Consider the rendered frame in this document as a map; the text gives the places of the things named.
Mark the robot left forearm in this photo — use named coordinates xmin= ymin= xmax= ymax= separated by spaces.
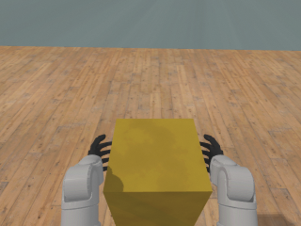
xmin=60 ymin=154 xmax=104 ymax=226

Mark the robot right forearm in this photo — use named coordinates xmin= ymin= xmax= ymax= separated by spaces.
xmin=209 ymin=154 xmax=258 ymax=226

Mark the carton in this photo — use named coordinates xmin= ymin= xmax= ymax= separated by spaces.
xmin=103 ymin=119 xmax=213 ymax=226

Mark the robot right hand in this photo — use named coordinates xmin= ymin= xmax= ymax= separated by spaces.
xmin=199 ymin=134 xmax=224 ymax=173

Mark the robot left hand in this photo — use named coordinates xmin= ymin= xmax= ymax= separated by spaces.
xmin=87 ymin=134 xmax=112 ymax=171

